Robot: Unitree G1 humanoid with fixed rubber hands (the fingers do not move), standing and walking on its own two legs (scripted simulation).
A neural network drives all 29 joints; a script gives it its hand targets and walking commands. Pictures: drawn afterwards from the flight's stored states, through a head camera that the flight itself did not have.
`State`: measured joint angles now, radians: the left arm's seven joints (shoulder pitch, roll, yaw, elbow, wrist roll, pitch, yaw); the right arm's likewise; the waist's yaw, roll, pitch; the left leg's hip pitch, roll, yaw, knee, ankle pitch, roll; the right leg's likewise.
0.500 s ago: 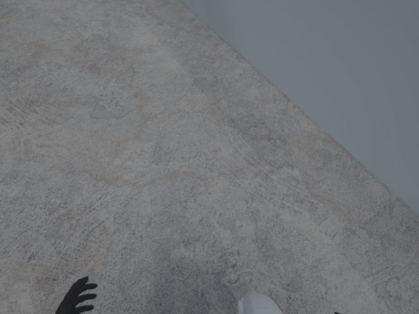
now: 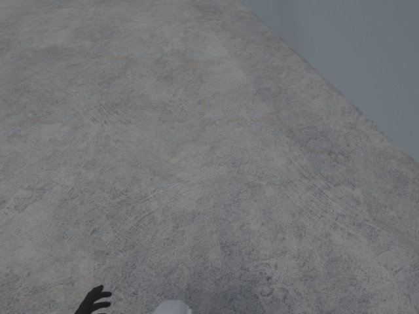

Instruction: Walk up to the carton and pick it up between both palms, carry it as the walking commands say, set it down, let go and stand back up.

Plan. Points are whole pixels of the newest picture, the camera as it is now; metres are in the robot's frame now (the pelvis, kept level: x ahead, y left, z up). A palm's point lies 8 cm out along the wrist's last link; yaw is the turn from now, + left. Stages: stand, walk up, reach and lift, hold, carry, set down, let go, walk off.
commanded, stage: walk up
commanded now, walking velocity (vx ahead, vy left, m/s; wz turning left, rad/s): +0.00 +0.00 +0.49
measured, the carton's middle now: out of the picture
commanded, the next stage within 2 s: none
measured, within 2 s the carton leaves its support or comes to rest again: neither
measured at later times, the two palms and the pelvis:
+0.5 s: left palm out of the picture -0.02 +0.34 -0.13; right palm (319, 308) +0.14 -0.19 -0.08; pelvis -0.03 +0.05 +0.01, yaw +15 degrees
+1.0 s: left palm out of the picture -0.06 +0.29 -0.09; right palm (284, 256) +0.25 -0.16 -0.13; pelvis +0.06 +0.03 +0.00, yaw +29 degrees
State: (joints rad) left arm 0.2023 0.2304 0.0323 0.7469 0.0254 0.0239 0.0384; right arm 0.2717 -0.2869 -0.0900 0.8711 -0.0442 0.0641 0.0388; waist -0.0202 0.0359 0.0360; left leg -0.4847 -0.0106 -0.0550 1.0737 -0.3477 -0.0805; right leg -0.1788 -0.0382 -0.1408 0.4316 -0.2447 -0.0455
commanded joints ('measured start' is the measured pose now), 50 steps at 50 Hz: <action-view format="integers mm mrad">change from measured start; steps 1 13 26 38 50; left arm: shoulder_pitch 28 101 50 31 207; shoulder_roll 160 219 157 134 149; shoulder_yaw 37 76 55 47 23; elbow -49 -4 -8 -71 59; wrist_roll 6 0 -10 -19 -16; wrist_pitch -19 -9 50 -39 -99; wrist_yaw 3 -24 -24 -28 -16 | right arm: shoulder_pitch -49 -20 -19 7 -16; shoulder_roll -58 -80 -195 -166 -33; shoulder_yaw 7 30 18 18 24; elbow -78 -109 -108 -92 -38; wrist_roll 8 45 10 6 15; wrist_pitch -4 -38 -46 -68 -64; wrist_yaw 10 -10 -36 15 61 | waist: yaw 36 13 6 22 0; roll -175 -93 181 96 -195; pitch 15 -124 -75 -44 101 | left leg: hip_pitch -86 377 383 111 -259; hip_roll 35 37 155 112 5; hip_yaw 48 64 -200 -438 -55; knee -71 -730 -823 -846 149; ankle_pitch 3 197 284 -228 275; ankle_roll -32 47 106 293 38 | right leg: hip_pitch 72 16 -422 -64 19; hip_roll -242 -259 -59 10 -252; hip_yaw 133 17 113 110 99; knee -134 197 655 111 -252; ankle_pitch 236 440 -31 -238 34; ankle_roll -83 -13 136 120 99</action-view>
